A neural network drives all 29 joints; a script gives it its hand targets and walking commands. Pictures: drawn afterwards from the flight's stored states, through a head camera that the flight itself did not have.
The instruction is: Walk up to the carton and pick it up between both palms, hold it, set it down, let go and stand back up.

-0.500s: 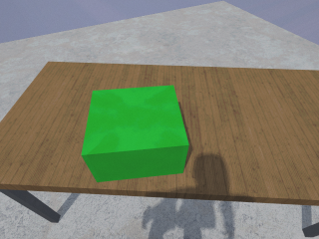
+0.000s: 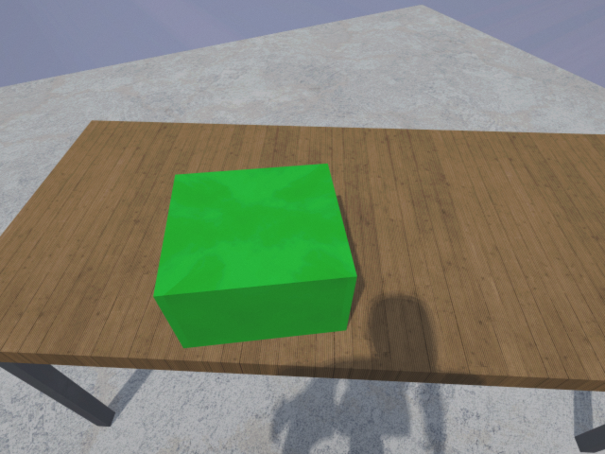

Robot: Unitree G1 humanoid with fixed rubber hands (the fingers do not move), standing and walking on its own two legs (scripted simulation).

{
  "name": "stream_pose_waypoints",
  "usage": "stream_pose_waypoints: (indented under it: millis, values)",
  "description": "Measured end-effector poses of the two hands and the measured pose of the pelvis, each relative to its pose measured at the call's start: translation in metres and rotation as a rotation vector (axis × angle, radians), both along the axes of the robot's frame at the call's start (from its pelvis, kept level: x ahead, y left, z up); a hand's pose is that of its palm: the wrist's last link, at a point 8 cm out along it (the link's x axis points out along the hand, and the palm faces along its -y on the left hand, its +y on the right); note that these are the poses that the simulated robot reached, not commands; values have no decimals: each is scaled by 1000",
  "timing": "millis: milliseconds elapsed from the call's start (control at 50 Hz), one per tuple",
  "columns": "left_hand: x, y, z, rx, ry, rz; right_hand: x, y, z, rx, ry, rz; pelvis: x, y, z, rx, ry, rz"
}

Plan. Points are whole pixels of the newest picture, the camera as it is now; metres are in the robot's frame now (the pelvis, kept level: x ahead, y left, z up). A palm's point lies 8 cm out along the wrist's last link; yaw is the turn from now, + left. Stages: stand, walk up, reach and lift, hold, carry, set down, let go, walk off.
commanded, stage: stand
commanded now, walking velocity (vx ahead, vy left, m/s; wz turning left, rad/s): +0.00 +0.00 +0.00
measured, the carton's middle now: (259, 251) +0.46 +0.08 -0.04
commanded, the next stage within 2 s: none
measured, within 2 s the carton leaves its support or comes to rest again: neither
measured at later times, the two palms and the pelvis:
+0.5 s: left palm out of the picture +0.03 +0.23 -0.14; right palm out of the picture -0.05 -0.22 -0.14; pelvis +0.00 +0.01 +0.00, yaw +0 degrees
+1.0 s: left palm out of the picture +0.02 +0.23 -0.15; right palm out of the picture -0.05 -0.21 -0.15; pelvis +0.00 +0.01 +0.00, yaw +0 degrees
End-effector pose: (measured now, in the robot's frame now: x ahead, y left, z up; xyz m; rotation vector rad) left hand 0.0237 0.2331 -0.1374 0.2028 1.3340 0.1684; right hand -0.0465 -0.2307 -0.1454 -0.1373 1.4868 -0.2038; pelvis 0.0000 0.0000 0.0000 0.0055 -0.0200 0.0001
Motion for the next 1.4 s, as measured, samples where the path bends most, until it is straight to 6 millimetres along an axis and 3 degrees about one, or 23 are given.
stream_pose_waypoints:
  millis: [480,1200,1400]
  values:
    - [8,1,-3,-21,-1,-6,-2,12,2,2,8,-12,3,7,0,-3,8,-4]
    - [-11,-4,-7,-33,24,8,-7,20,-2,9,6,-28,-4,11,-2,-1,5,-6]
    - [-7,2,-6,-31,6,2,-11,23,0,9,6,-26,-5,12,-1,-2,2,-10]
